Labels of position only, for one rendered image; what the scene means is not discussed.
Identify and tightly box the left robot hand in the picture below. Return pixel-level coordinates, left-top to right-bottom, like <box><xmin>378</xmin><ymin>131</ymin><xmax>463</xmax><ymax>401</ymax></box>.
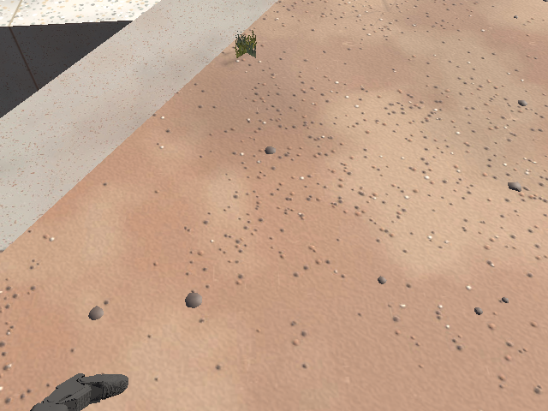
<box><xmin>30</xmin><ymin>373</ymin><xmax>128</xmax><ymax>411</ymax></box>

